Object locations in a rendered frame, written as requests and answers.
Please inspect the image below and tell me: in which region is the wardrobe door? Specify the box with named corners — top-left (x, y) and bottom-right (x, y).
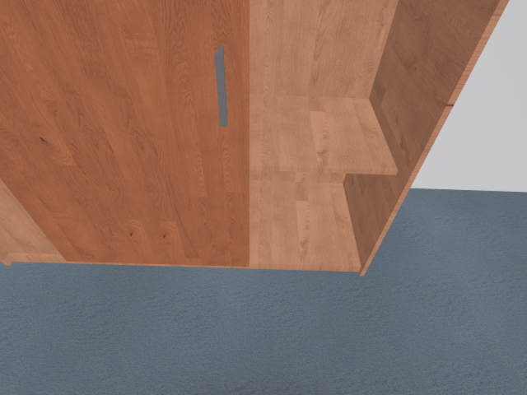
top-left (0, 179), bottom-right (60, 254)
top-left (0, 0), bottom-right (250, 267)

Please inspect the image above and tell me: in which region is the handle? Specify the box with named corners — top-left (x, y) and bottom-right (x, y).
top-left (214, 46), bottom-right (228, 127)

